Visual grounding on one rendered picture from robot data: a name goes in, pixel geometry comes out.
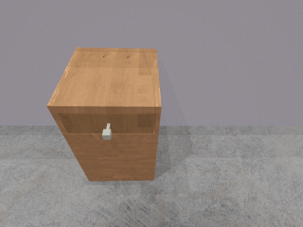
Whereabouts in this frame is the drawer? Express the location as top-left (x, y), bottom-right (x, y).
top-left (58, 113), bottom-right (155, 133)

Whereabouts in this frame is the handle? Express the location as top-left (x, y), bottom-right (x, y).
top-left (102, 123), bottom-right (112, 140)

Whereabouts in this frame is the cabinet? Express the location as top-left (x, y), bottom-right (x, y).
top-left (46, 47), bottom-right (162, 182)

